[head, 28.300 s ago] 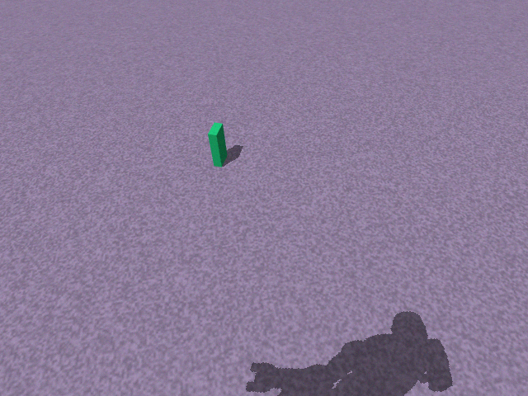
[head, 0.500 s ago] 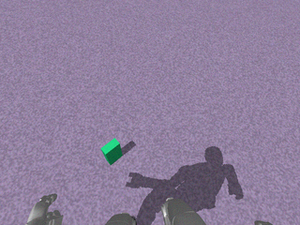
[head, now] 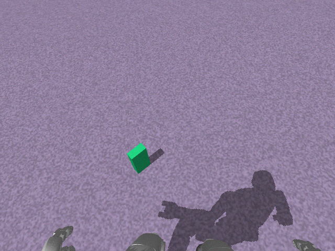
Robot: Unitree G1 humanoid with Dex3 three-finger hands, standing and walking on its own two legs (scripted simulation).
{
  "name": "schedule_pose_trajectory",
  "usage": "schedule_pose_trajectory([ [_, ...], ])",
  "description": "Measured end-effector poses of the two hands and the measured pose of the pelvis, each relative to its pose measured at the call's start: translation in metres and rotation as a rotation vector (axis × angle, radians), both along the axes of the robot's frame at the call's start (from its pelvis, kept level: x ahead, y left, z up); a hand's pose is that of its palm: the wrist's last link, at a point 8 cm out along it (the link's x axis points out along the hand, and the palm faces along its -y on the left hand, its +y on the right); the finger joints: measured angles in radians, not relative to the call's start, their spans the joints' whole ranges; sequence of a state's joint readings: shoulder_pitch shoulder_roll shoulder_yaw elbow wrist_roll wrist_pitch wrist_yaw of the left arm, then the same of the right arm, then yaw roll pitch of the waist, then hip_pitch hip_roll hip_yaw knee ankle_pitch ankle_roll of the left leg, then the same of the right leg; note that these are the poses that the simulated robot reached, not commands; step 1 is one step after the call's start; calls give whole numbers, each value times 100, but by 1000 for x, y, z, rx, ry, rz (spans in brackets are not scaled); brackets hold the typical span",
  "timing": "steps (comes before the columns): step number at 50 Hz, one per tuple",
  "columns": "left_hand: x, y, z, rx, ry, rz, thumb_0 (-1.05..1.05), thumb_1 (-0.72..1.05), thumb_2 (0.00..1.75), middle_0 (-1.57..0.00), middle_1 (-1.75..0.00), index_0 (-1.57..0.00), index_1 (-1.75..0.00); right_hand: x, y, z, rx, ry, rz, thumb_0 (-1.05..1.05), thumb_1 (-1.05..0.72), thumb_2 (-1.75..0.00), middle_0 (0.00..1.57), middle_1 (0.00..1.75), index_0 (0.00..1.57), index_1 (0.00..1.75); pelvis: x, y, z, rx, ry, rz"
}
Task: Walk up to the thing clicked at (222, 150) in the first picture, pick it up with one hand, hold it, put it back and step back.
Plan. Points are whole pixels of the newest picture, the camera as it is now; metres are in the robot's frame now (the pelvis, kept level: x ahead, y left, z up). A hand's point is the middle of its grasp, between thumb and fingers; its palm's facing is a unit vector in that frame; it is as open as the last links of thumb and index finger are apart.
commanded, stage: step back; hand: left
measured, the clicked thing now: (139, 159) +0.61 +0.22 -0.65
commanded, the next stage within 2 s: none
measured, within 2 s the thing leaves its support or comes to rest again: neither
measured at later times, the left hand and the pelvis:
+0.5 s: hand out of the picture -0.06 +0.27 -0.16, palm faces -0.05 -0.92 -0.40, open 7.3 cm; pelvis -0.16 -0.01 -0.02, yaw -4 degrees
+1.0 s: hand out of the picture -0.19 +0.25 -0.15, palm faces +0.01 -0.93 -0.37, open 7.3 cm; pelvis -0.32 -0.01 +0.00, yaw +0 degrees
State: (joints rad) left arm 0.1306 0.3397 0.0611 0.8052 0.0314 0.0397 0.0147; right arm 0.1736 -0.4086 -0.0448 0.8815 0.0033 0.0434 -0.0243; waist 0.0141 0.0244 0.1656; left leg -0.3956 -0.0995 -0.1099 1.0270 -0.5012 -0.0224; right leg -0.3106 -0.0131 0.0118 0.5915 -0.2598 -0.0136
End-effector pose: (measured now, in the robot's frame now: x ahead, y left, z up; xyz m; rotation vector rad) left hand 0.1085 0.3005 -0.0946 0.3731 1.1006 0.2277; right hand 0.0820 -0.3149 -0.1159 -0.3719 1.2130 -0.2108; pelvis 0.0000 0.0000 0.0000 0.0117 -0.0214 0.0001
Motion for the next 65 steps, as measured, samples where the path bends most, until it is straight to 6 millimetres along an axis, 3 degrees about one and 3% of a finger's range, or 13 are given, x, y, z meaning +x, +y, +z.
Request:
schedule_pose_trajectory([
  [6,-19,20,-18,-28,-64,2,0,90,90,-20,-30,-21,-30,-35,13,1,-44,22,38,0,-91,-90,20,30,20,30,-37,14,-13,10,-19,35],
  [13,-67,26,-19,-51,-12,30,1,91,90,-20,-30,-21,-30,-69,27,23,-41,-26,42,0,-91,-90,20,30,20,30,-73,17,0,-37,-17,18],
  [19,-118,24,-22,-36,46,13,0,91,90,-20,-30,-21,-30,-87,21,26,-43,-104,42,0,-90,-90,20,30,20,30,-112,11,-2,-39,-15,-23],
  [24,-163,12,-26,-11,80,-11,0,91,90,-20,-30,-21,-30,-112,2,12,-28,-154,34,0,-90,-90,20,30,20,30,-150,-3,-14,-24,-16,-61],
  [31,-231,-7,-9,-4,97,11,1,91,90,-20,-30,-21,-30,-174,-15,2,-4,-101,-15,0,-91,-90,20,30,20,30,-194,-12,-6,0,-25,-42],
  [36,-246,-3,-4,14,42,12,1,90,89,-20,-30,-21,-30,-227,-14,1,-12,-23,2,0,-91,-90,20,30,20,30,-224,-11,-5,5,-12,-4],
  [41,-253,9,-17,-1,-43,9,1,90,90,-20,-30,-21,-30,-274,-4,-4,-37,39,27,0,-91,-90,20,30,20,30,-261,-5,-15,21,-25,35],
  [47,-287,2,-17,-33,-25,16,0,91,90,-20,-30,-21,-30,-312,1,12,-32,17,31,0,-91,-90,20,30,20,30,-301,-8,-4,-18,-24,22],
  [53,-341,-9,-20,-30,29,-5,0,91,90,-20,-30,-21,-30,-328,-15,19,-49,-80,38,0,-90,-90,20,30,20,30,-344,-20,-5,-28,-14,-20],
  [57,-384,-21,-25,-8,63,-18,0,91,90,-20,-30,-21,-30,-343,-35,9,-43,-136,42,0,-90,-90,20,30,20,30,-377,-35,-16,-20,-10,-53],
  [62,-449,-38,-16,-1,102,10,0,91,90,-20,-30,-21,-30,-380,-50,2,-24,-121,13,0,-91,-90,20,30,20,30,-414,-48,-12,-4,-21,-39],
  [65,-478,-40,-7,11,109,37,1,90,89,-20,-30,-21,-30,-407,-52,2,-10,-89,21,0,-91,-90,20,30,20,30,-430,-50,-6,14,-16,-20],
])
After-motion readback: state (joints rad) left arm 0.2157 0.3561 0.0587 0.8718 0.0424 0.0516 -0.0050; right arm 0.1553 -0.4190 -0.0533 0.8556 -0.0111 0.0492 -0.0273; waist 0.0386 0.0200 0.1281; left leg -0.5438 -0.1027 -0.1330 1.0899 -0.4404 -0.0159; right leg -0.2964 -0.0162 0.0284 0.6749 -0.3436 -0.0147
